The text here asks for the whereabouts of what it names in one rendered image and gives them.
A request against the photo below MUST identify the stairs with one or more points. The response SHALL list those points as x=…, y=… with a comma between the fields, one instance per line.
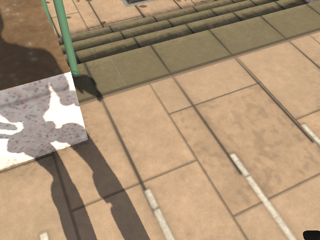
x=111, y=40

